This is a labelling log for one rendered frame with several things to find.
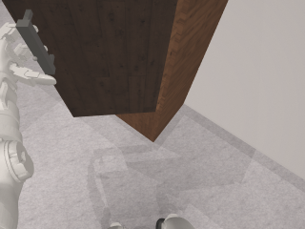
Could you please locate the robot right foot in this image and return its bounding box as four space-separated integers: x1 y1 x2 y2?
155 218 165 229

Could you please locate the cupboard door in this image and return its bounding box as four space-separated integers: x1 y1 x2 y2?
2 0 178 117

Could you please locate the robot left shin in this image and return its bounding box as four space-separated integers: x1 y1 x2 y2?
111 222 121 227

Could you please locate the left robot forearm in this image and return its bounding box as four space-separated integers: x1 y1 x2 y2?
0 72 23 144

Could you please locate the handle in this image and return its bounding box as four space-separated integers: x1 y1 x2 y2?
15 10 56 75

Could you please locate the robot left upper arm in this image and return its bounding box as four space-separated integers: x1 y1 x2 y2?
0 140 34 229

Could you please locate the left robot hand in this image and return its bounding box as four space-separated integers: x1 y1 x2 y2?
0 22 57 87

